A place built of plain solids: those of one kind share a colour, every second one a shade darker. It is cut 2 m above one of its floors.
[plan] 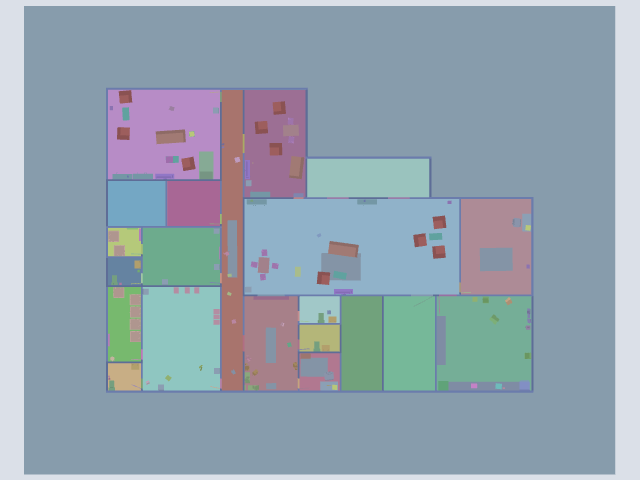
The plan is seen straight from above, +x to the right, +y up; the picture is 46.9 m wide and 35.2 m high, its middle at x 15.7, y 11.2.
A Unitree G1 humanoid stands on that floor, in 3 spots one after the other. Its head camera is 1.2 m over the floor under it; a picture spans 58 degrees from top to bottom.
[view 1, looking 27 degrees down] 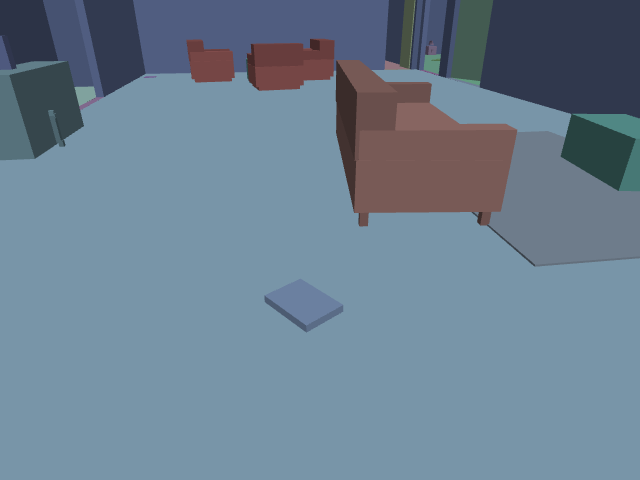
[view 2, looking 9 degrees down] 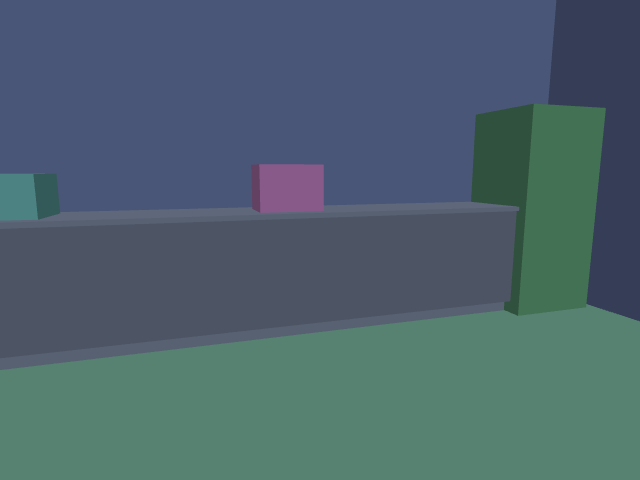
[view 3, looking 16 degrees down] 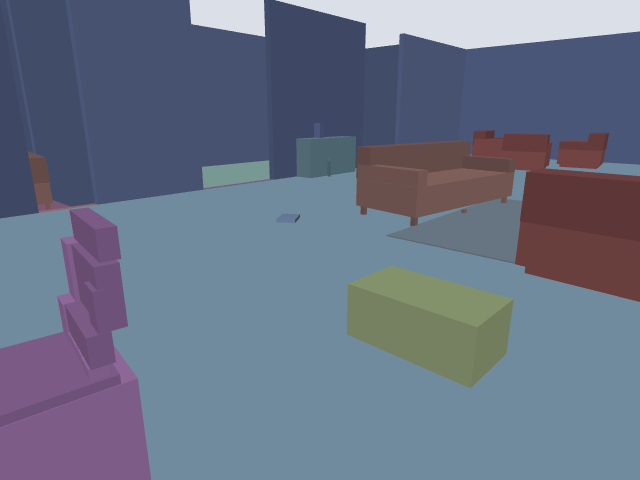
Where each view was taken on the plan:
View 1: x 13.97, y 11.72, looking -9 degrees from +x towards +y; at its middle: floor_lounge_bar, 2.64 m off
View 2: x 27.77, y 3.67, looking -108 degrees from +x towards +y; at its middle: counter_run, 3.08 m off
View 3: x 12.12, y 7.87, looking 42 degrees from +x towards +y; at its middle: floor_lounge_bar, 4.35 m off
